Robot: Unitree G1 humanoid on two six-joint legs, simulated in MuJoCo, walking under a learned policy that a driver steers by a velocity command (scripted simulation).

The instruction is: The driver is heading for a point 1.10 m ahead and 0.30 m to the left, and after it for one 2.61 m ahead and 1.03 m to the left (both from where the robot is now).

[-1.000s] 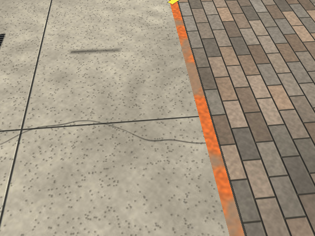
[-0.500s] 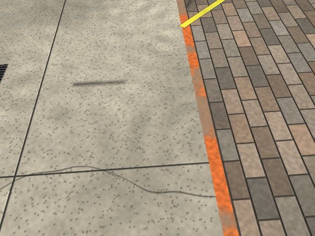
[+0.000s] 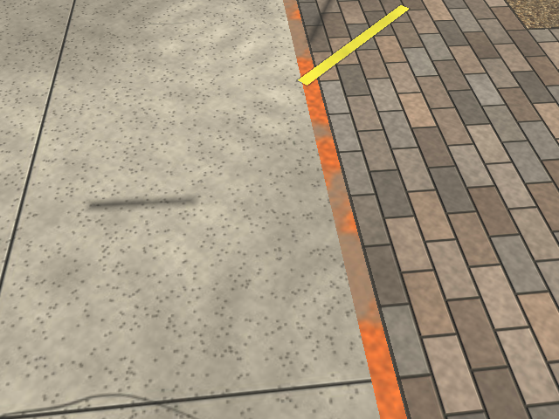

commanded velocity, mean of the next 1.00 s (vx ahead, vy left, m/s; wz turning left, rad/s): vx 0.50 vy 0.00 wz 0.15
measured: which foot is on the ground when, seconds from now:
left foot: down 0.00-0.32, up 0.34-0.84, down 0.86-1.00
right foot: up 0.00-0.30, down 0.32-0.88, up 0.90-1.00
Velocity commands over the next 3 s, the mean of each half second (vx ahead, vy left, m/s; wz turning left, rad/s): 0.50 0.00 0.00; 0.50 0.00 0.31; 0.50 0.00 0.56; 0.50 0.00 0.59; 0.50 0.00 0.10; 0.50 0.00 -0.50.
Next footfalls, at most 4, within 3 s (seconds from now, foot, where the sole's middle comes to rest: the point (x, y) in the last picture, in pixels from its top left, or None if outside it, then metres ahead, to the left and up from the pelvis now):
0.32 right None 0.35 -0.16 -0.78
0.86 left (239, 359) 0.64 0.09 -0.78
1.34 right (282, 252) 0.97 -0.03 -0.78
1.86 left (154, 229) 1.05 0.35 -0.78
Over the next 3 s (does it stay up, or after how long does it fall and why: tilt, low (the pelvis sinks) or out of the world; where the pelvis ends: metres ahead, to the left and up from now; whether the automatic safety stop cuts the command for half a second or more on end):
stays up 1.46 0.66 -0.01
